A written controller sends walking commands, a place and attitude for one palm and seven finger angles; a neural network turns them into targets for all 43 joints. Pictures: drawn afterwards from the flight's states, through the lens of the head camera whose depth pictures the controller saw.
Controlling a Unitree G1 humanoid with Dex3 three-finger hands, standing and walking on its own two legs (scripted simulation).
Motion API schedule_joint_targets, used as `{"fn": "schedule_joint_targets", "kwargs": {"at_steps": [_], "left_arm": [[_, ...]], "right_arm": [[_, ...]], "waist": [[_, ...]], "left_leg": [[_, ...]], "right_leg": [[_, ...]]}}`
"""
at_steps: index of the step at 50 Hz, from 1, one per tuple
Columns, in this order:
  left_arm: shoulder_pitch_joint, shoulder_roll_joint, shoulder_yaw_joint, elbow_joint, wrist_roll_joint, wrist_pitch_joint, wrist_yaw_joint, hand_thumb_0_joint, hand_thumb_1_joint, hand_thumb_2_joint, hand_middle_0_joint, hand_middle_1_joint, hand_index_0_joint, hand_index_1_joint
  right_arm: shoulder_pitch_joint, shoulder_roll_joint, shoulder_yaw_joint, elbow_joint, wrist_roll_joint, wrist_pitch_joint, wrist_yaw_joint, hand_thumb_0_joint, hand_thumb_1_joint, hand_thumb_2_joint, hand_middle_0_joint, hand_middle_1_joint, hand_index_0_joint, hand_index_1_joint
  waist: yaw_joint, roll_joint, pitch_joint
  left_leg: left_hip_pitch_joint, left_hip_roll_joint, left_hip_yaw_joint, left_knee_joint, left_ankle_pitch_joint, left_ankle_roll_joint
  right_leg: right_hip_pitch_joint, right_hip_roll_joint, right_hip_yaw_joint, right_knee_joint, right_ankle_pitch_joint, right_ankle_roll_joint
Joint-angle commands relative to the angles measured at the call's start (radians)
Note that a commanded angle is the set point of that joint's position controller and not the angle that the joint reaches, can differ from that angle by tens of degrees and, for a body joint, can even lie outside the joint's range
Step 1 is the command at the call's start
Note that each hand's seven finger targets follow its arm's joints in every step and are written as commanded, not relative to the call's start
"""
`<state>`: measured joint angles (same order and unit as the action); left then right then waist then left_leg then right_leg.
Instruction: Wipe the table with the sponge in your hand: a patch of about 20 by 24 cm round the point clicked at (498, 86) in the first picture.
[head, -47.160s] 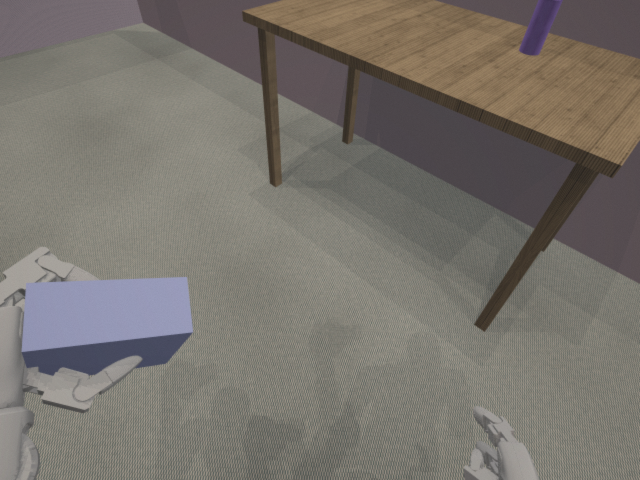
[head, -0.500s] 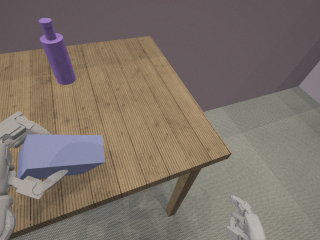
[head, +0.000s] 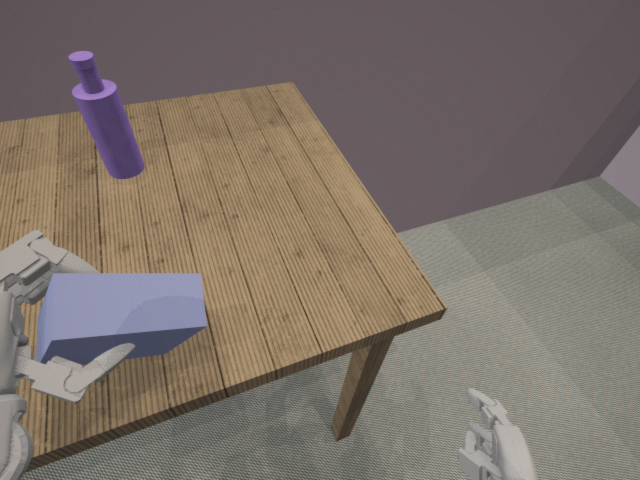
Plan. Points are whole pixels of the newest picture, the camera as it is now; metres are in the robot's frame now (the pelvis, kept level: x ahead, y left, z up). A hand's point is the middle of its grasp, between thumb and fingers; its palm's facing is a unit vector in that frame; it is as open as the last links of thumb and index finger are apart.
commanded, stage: shuffle to correct the standing spot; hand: left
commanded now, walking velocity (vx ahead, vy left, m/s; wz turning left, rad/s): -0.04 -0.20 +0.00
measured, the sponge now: (141, 319) +0.24 +0.21 +0.12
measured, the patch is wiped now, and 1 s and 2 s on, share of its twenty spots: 1.00 1.00 1.00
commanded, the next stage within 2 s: come to a stop and stand still in 0.42 s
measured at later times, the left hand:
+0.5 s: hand (158, 321) +0.22 +0.18 +0.15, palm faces +0.32 -0.86 -0.40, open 9.7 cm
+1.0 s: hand (77, 282) +0.24 +0.25 +0.18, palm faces +0.48 -0.76 -0.43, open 9.7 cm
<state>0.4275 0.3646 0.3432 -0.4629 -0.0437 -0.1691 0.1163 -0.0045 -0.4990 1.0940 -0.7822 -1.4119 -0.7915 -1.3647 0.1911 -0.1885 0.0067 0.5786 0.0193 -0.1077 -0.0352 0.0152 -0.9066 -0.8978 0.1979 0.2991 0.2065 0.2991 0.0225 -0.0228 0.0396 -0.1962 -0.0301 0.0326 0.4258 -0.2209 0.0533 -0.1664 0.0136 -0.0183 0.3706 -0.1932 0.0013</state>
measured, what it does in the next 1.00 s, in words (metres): stands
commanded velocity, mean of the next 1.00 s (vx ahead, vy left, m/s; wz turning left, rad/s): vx -0.02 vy -0.08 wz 0.00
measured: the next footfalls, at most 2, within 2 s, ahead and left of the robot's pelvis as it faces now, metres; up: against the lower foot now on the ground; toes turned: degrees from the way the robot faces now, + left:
none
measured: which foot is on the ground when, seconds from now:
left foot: down 0.00-1.00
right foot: down 0.00-1.00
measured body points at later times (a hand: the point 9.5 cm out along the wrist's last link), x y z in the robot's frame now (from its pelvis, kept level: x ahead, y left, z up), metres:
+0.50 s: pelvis +0.00 -0.06 -0.01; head +0.03 -0.05 +0.44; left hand +0.20 +0.22 +0.18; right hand +0.17 -0.30 -0.08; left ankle +0.01 +0.08 -0.74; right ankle +0.00 -0.12 -0.74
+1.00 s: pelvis -0.01 -0.04 +0.00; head +0.03 -0.03 +0.44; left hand +0.21 +0.29 +0.20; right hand +0.19 -0.26 -0.08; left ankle +0.00 +0.08 -0.74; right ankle +0.00 -0.12 -0.74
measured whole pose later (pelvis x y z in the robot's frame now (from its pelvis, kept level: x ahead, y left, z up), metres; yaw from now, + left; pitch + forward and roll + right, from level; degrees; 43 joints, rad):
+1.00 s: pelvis -0.01 -0.04 +0.00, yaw -1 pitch +0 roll -1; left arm 0.23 0.46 0.44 -0.31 -0.04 -0.20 0.10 0.00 -0.50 1.09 -0.79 -1.41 -0.79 -1.36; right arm 0.17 -0.21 -0.01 0.58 0.02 -0.13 -0.01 0.02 -0.91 -0.90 0.20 0.30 0.20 0.30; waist 0.06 0.00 0.07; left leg -0.24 0.03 0.03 0.47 -0.23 0.00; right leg -0.22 0.07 -0.03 0.41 -0.20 -0.05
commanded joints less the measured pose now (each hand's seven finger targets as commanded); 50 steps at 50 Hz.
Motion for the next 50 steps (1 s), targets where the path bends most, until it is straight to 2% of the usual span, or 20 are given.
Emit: {"fn": "schedule_joint_targets", "kwargs": {"at_steps": [1, 3, 7, 8, 12, 13, 16, 18, 22, 25, 27, 31, 36, 43, 44, 45, 46, 47, 48, 50], "left_arm": [[-0.115, 0.166, 0.102, -0.244, -0.018, -0.066, 0.014, 0.000, 0.100, 1.300, -1.200, -1.600, -1.200, -1.600], [-0.085, 0.136, 0.081, -0.224, -0.025, -0.057, 0.010, 0.000, 0.100, 1.300, -1.200, -1.600, -1.200, -1.600], [-0.073, 0.179, 0.125, -0.256, -0.025, -0.049, 0.014, 0.000, 0.100, 1.300, -1.200, -1.600, -1.200, -1.600], [-0.062, 0.151, 0.101, -0.251, -0.032, -0.048, 0.010, 0.000, 0.100, 1.300, -1.200, -1.600, -1.200, -1.600], [-0.023, 0.184, 0.139, -0.264, -0.039, -0.040, 0.009, 0.000, 0.100, 1.300, -1.200, -1.600, -1.200, -1.600], [-0.022, 0.160, 0.115, -0.261, -0.043, -0.039, 0.005, 0.000, 0.100, 1.300, -1.200, -1.600, -1.200, -1.600], [-0.025, 0.195, 0.143, -0.286, -0.047, -0.040, 0.003, 0.000, 0.100, 1.300, -1.200, -1.600, -1.200, -1.600], [-0.011, 0.170, 0.120, -0.278, -0.051, -0.034, 0.003, 0.000, 0.100, 1.300, -1.200, -1.600, -1.200, -1.600], [-0.005, 0.200, 0.144, -0.286, -0.055, -0.029, 0.008, 0.000, 0.100, 1.300, -1.200, -1.600, -1.200, -1.600], [0.001, 0.201, 0.147, -0.282, -0.060, -0.027, 0.007, 0.000, 0.100, 1.300, -1.200, -1.600, -1.200, -1.600], [0.010, 0.205, 0.154, -0.293, -0.058, -0.026, 0.017, 0.000, 0.100, 1.300, -1.200, -1.600, -1.200, -1.600], [0.043, 0.199, 0.159, -0.269, -0.053, -0.033, 0.037, 0.000, 0.100, 1.300, -1.200, -1.600, -1.200, -1.600], [0.037, 0.189, 0.143, -0.242, -0.040, -0.035, 0.047, 0.000, 0.100, 1.300, -1.200, -1.600, -1.200, -1.600], [-0.004, 0.160, 0.098, -0.246, -0.026, -0.026, 0.047, 0.000, 0.100, 1.300, -1.200, -1.600, -1.200, -1.600], [-0.990, 0.955, 0.690, -0.439, 0.110, -0.128, 0.032, 0.000, 0.100, 1.300, -1.200, -1.600, -1.200, -1.600], [-0.483, 0.380, 0.313, 0.108, 0.038, -0.097, -0.012, 0.000, 0.100, 1.300, -1.200, -1.600, -1.200, -1.600], [-0.222, 0.233, 0.199, 0.165, 0.017, -0.097, -0.025, 0.000, 0.100, 1.300, -1.200, -1.600, -1.200, -1.600], [-0.116, 0.077, 0.049, 0.100, -0.020, -0.106, -0.032, 0.000, 0.100, 1.300, -1.200, -1.600, -1.200, -1.600], [-0.149, 0.127, 0.066, -0.068, -0.012, -0.115, -0.023, 0.000, 0.100, 1.300, -1.200, -1.600, -1.200, -1.600], [-0.098, 0.122, 0.033, -0.180, -0.009, -0.112, -0.012, 0.000, 0.100, 1.300, -1.200, -1.600, -1.200, -1.600]], "right_arm": [[-0.081, -0.130, -0.055, -0.165, -0.001, -0.042, -0.004, 0.000, -0.900, -0.900, 0.200, 0.300, 0.200, 0.300], [-0.087, -0.124, -0.047, -0.165, -0.002, -0.037, 0.000, 0.000, -0.900, -0.900, 0.200, 0.300, 0.200, 0.300], [-0.100, -0.123, -0.054, -0.173, 0.004, -0.034, 0.006, 0.000, -0.900, -0.900, 0.200, 0.300, 0.200, 0.300], [-0.087, -0.123, -0.052, -0.175, -0.002, -0.028, 0.006, 0.000, -0.900, -0.900, 0.200, 0.300, 0.200, 0.300], [-0.093, -0.124, -0.061, -0.178, 0.004, -0.030, 0.004, 0.000, -0.900, -0.900, 0.200, 0.300, 0.200, 0.300], [-0.077, -0.128, -0.061, -0.175, -0.002, -0.024, 0.004, 0.000, -0.900, -0.900, 0.200, 0.300, 0.200, 0.300], [-0.077, -0.132, -0.072, -0.181, -0.002, -0.027, -0.001, 0.000, -0.900, -0.900, 0.200, 0.300, 0.200, 0.300], [-0.075, -0.130, -0.066, -0.174, -0.003, -0.024, -0.004, 0.000, -0.900, -0.900, 0.200, 0.300, 0.200, 0.300], [-0.078, -0.132, -0.073, -0.170, 0.003, -0.025, -0.010, 0.000, -0.900, -0.900, 0.200, 0.300, 0.200, 0.300], [-0.064, -0.135, -0.078, -0.171, 0.001, -0.018, -0.012, 0.000, -0.900, -0.900, 0.200, 0.300, 0.200, 0.300], [-0.078, -0.133, -0.076, -0.162, 0.007, -0.016, -0.014, 0.000, -0.900, -0.900, 0.200, 0.300, 0.200, 0.300], [-0.086, -0.126, -0.059, -0.164, 0.009, -0.011, -0.011, 0.000, -0.900, -0.900, 0.200, 0.300, 0.200, 0.300], [-0.099, -0.130, -0.049, -0.150, 0.008, -0.005, -0.015, 0.000, -0.900, -0.900, 0.200, 0.300, 0.200, 0.300], [-0.102, -0.132, -0.048, -0.140, 0.005, -0.004, -0.018, 0.000, -0.900, -0.900, 0.200, 0.300, 0.200, 0.300], [0.071, -0.153, -0.090, -0.113, -0.023, -0.069, -0.029, 0.000, -0.900, -0.900, 0.200, 0.300, 0.200, 0.300], [-0.024, -0.073, -0.046, -0.084, -0.022, -0.070, -0.022, 0.000, -0.900, -0.900, 0.200, 0.300, 0.200, 0.300], [-0.022, -0.137, -0.075, -0.143, -0.007, -0.090, -0.012, 0.000, -0.900, -0.900, 0.200, 0.300, 0.200, 0.300], [-0.041, -0.129, -0.070, -0.126, 0.011, -0.088, 0.010, 0.000, -0.900, -0.900, 0.200, 0.300, 0.200, 0.300], [-0.031, -0.158, -0.078, -0.146, 0.005, -0.081, 0.028, 0.000, -0.900, -0.900, 0.200, 0.300, 0.200, 0.300], [-0.066, -0.149, -0.069, -0.163, 0.000, -0.080, 0.045, 0.000, -0.900, -0.900, 0.200, 0.300, 0.200, 0.300]], "waist": [[-0.008, 0.108, -0.136], [-0.010, 0.118, -0.127], [-0.009, 0.122, -0.134], [-0.011, 0.119, -0.136], [-0.011, 0.084, -0.163], [-0.016, 0.085, -0.164], [-0.013, 0.087, -0.180], [-0.019, 0.073, -0.164], [-0.021, 0.067, -0.154], [-0.023, 0.011, -0.154], [-0.025, 0.055, -0.159], [-0.016, 0.010, -0.155], [-0.009, -0.002, -0.138], [-0.010, 0.023, -0.158], [0.011, -0.149, 0.010], [0.018, -0.105, -0.209], [0.052, 0.009, -0.163], [0.029, 0.167, -0.239], [0.020, 0.173, -0.262], [0.026, 0.050, -0.241]], "left_leg": [[0.012, 0.155, -0.125, -0.105, 0.177, -0.052], [-0.004, 0.161, -0.120, -0.116, 0.141, -0.045], [-0.012, 0.169, -0.108, -0.095, 0.106, -0.039], [-0.028, 0.166, -0.112, -0.090, 0.108, -0.033], [0.012, 0.164, -0.091, -0.026, 0.168, -0.034], [0.000, 0.158, -0.090, -0.023, 0.160, -0.034], [0.013, 0.169, -0.084, 0.014, 0.173, -0.030], [0.008, 0.157, -0.077, 0.021, 0.145, -0.029], [0.006, 0.142, -0.068, 0.054, 0.077, -0.030], [-0.009, 0.128, -0.051, 0.093, 0.037, -0.028], [0.004, 0.113, -0.047, 0.110, 0.035, -0.030], [-0.038, 0.086, -0.046, 0.135, 0.036, -0.028], [-0.038, 0.086, -0.058, 0.093, 0.072, -0.021], [0.034, 0.110, -0.068, 0.032, 0.146, -0.012], [-0.086, 0.049, 0.078, 0.133, 0.131, -0.040], [-0.061, -0.017, 0.006, 0.092, 0.160, -0.021], [-0.015, 0.042, 0.007, 0.067, 0.197, -0.037], [0.051, 0.066, 0.004, 0.032, 0.247, -0.021], [0.074, 0.092, -0.022, 0.026, 0.306, -0.016], [0.058, 0.108, -0.060, 0.026, 0.318, -0.013]], "right_leg": [[0.058, -0.032, 0.037, 0.003, 0.118, -0.002], [0.049, -0.023, 0.028, 0.008, 0.093, -0.001], [0.039, -0.026, 0.042, 0.005, 0.094, -0.004], [0.052, -0.025, 0.036, 0.003, 0.100, -0.002], [0.029, -0.043, 0.061, -0.011, 0.162, -0.011], [0.034, -0.042, 0.060, -0.009, 0.161, -0.013], [0.023, -0.060, 0.081, 0.000, 0.194, -0.017], [0.001, -0.058, 0.080, -0.011, 0.175, -0.020], [-0.041, -0.082, 0.117, -0.024, 0.135, -0.035], [-0.054, -0.102, 0.137, -0.042, 0.106, -0.030], [-0.064, -0.125, 0.162, -0.050, 0.104, -0.044], [0.001, -0.161, 0.210, -0.085, 0.156, 0.000], [0.035, -0.156, 0.190, -0.087, 0.203, 0.033], [0.049, -0.125, 0.134, -0.040, 0.234, 0.013], [-0.095, -0.079, 0.143, -0.165, 0.544, 0.157], [0.094, -0.147, 0.155, -0.001, 0.584, 0.024], [0.091, -0.153, 0.241, -0.001, 0.677, 0.040], [0.114, -0.151, 0.167, 0.068, 0.557, 0.015], [0.110, -0.127, 0.161, 0.068, 0.449, 0.021], [0.083, -0.098, 0.133, 0.054, 0.321, 0.021]]}}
